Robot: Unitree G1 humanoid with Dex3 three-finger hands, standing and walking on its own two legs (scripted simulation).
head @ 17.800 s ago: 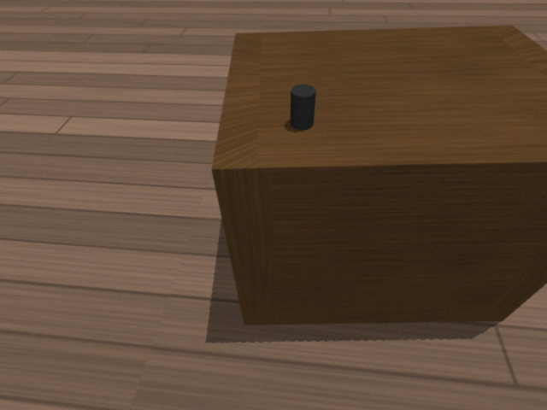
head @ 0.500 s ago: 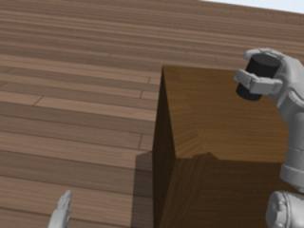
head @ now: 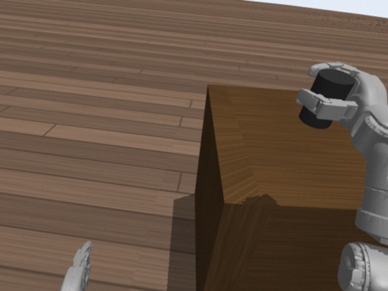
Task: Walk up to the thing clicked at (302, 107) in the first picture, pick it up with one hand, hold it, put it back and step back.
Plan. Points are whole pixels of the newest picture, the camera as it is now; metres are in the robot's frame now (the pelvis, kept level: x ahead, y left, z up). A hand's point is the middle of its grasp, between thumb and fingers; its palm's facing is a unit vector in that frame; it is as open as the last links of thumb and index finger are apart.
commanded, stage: hold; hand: right
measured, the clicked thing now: (324, 99) +0.35 -0.18 +0.31
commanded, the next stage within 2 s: crouch in 0.36 s
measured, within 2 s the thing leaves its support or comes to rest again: neither
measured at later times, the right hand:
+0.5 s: hand (323, 98) +0.34 -0.17 +0.32, palm faces +0.16 +0.99 +0.01, open 7.6 cm
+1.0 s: hand (303, 120) +0.42 -0.20 +0.23, palm faces +0.24 +0.97 +0.03, open 7.6 cm
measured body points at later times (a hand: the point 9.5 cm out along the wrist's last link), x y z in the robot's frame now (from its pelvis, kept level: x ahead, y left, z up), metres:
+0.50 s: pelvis -0.01 +0.00 +0.00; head -0.07 +0.04 +0.44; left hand +0.17 +0.26 -0.06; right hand +0.32 -0.22 +0.32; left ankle +0.01 +0.14 -0.74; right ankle +0.03 -0.13 -0.74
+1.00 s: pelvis -0.01 +0.01 +0.00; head -0.03 +0.02 +0.45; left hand +0.13 +0.27 -0.08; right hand +0.40 -0.25 +0.23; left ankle +0.01 +0.14 -0.74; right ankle +0.03 -0.13 -0.74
